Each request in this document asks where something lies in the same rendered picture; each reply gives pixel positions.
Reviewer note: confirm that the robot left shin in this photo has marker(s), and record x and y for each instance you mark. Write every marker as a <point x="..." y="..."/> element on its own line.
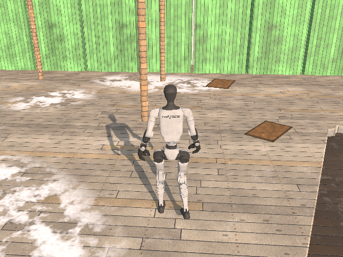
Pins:
<point x="160" y="189"/>

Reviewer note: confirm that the robot head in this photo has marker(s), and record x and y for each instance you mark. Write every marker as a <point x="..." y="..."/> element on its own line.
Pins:
<point x="170" y="92"/>

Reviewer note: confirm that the right robot forearm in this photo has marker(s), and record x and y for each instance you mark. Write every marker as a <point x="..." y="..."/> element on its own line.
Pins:
<point x="195" y="139"/>

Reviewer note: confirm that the robot left hand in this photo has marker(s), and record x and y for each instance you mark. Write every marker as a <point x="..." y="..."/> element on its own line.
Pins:
<point x="140" y="153"/>

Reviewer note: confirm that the left robot forearm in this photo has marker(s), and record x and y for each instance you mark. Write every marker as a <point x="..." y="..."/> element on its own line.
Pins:
<point x="144" y="142"/>

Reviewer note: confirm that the robot right hand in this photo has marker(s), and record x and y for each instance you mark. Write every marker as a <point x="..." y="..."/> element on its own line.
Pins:
<point x="193" y="146"/>

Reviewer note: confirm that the left robot upper arm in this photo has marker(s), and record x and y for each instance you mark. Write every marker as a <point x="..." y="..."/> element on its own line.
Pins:
<point x="151" y="122"/>

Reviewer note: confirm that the right robot upper arm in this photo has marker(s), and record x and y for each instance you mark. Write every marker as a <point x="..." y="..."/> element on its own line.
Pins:
<point x="190" y="121"/>

